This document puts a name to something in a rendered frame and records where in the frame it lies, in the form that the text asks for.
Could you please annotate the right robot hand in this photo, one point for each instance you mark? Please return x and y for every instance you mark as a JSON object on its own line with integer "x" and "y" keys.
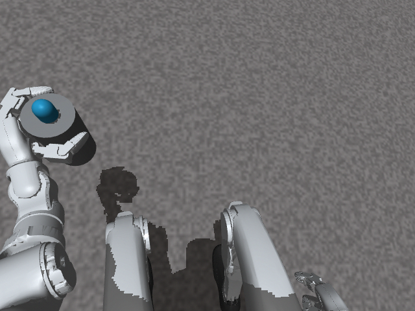
{"x": 327, "y": 298}

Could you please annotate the left robot hand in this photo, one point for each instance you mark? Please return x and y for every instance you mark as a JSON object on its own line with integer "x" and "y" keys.
{"x": 17, "y": 145}

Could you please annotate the bottle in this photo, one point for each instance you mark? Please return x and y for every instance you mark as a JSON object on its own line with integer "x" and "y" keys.
{"x": 52, "y": 119}

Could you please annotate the right robot foot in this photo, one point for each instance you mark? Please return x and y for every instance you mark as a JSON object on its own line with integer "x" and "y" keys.
{"x": 218, "y": 271}

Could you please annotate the left robot arm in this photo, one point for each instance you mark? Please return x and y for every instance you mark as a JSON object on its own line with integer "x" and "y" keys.
{"x": 35, "y": 271}

